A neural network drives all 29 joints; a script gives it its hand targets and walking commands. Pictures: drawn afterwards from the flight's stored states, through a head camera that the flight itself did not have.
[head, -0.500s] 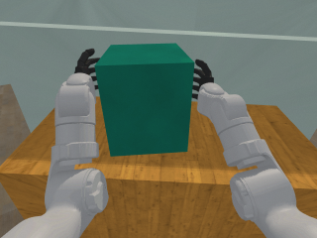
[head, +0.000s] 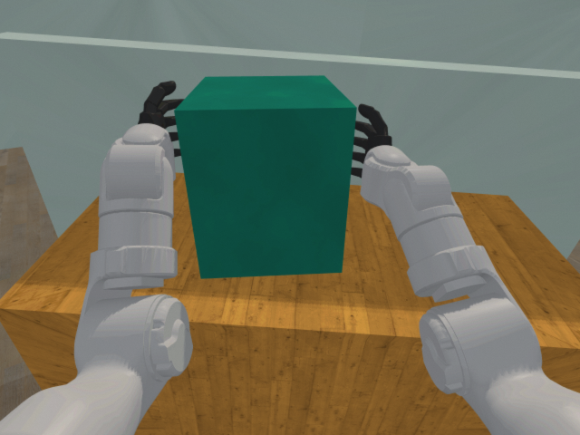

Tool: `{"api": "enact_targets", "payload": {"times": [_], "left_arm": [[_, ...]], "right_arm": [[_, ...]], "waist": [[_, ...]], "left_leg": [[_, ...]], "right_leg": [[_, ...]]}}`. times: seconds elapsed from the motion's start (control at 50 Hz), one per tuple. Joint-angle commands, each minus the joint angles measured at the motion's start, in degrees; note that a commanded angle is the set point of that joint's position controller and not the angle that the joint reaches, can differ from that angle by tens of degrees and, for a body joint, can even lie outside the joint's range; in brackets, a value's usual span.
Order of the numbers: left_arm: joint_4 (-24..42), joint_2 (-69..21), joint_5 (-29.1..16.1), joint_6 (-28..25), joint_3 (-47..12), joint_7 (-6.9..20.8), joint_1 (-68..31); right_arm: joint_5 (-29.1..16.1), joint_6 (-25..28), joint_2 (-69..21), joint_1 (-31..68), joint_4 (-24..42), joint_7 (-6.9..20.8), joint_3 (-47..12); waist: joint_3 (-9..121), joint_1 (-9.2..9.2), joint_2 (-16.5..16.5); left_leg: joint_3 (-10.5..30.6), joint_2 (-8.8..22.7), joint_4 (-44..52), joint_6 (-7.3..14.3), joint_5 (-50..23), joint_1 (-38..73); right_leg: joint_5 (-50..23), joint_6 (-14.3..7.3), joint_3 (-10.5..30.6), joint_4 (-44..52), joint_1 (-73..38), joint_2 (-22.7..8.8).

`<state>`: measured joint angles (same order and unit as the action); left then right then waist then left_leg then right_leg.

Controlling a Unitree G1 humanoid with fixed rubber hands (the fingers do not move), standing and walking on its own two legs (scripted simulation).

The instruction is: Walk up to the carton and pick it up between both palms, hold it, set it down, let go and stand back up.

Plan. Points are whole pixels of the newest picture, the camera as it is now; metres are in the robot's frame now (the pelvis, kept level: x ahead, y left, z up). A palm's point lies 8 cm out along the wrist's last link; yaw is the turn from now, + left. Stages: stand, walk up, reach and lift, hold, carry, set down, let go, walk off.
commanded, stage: hold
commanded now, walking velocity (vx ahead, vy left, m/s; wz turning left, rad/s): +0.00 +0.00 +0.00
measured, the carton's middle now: (268, 167) +0.42 +0.02 +0.25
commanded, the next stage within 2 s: none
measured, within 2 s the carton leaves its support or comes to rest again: neither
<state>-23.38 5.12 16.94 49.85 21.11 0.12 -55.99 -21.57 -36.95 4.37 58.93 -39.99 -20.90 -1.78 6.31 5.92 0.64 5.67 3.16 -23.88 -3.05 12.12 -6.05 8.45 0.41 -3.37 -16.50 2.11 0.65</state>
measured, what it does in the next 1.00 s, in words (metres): stands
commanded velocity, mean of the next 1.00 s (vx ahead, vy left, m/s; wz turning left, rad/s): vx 0.00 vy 0.00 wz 0.00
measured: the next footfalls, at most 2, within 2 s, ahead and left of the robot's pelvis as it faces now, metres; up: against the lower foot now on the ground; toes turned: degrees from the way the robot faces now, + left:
none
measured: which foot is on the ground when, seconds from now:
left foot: down 0.00-1.00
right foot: down 0.00-1.00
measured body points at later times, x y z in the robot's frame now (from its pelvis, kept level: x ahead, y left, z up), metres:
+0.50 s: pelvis +0.01 +0.00 +0.00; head -0.08 +0.02 +0.44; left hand +0.39 +0.15 +0.30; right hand +0.38 -0.13 +0.28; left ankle +0.02 +0.15 -0.75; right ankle +0.01 -0.13 -0.75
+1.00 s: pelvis +0.00 +0.00 +0.00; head -0.09 +0.03 +0.44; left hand +0.39 +0.16 +0.30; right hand +0.38 -0.12 +0.29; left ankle +0.02 +0.15 -0.75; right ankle +0.01 -0.13 -0.75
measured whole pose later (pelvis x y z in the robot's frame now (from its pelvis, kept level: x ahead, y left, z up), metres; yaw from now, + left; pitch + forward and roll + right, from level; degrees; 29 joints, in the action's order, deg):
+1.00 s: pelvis +0.00 +0.00 +0.00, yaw +0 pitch -6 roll -2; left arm -22.4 4.7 16.5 50.2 20.9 -0.4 -55.5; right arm -22.2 -38.1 5.0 58.8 -39.2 -21.0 -2.1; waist 6.7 5.9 0.6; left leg 6.1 3.0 -24.3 -3.0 12.5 -5.9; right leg 8.6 0.5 -2.4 -16.4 1.6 1.1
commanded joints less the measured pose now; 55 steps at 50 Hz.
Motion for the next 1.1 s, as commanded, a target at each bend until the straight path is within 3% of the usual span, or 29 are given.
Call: {"api": "enact_targets", "payload": {"times": [0.0, 0.18, 0.46, 0.72, 0.94, 1.08], "left_arm": [[8.1, -41.6, -12.4, -4.8, -24.4, 7.2, -42.2], [10.4, -42.4, -13.0, -4.5, -26.1, 6.7, -41.5], [10.5, -40.6, -12.2, -3.9, -24.9, 7.4, -40.2], [7.7, -41.3, -12.1, -4.1, -24.4, 7.5, -42.2], [7.6, -42.2, -12.5, -4.3, -25.0, 7.3, -41.9], [7.6, -42.1, -12.7, -4.6, -24.8, 6.8, -42.5]], "right_arm": [[-10.7, 4.2, -36.3, 52.2, 24.0, 7.4, -12.8], [-11.6, 3.9, -36.4, 51.4, 26.1, 7.3, -14.2], [-11.7, 3.5, -37.7, 51.6, 28.2, 6.8, -15.4], [-10.5, 3.3, -36.8, 52.5, 24.4, 7.4, -12.8], [-10.9, 3.5, -35.7, 52.6, 24.2, 7.6, -12.5], [-11.1, 3.3, -35.9, 52.4, 23.6, 7.7, -12.6]], "waist": [[23.5, 1.01, -6.1], [23.7, 1.31, -6.3], [23.5, 0.49, -3.8], [21.5, 0.72, -5.1], [22.9, 1.1, -6.7], [22.1, 0.93, -6.1]], "left_leg": [[-4.2, -6.8, 2.7, -2.1, -15.4, 2.4], [-3.9, -6.9, 1.6, -2.7, -19.0, 3.9], [-4.3, -7.2, 1.8, -1.4, -17.7, 3.7], [-4.4, -6.6, 3.3, -1.5, -13.0, 2.1], [-4.0, -6.4, 2.8, -2.3, -15.0, 2.2], [-3.9, -6.4, 2.8, -2.1, -14.9, 2.3]], "right_leg": [[-11.3, 2.3, 0.5, 0.1, -9.8, 5.3], [-14.1, 2.4, 0.6, -0.2, -10.0, 5.5], [-15.4, 3.2, 1.0, 0.1, -10.6, 5.2], [-9.8, 2.3, 1.0, 0.7, -8.5, 5.2], [-11.1, 1.8, 1.0, 0.3, -9.3, 5.2], [-10.2, 1.9, 1.1, 0.5, -8.3, 5.3]]}}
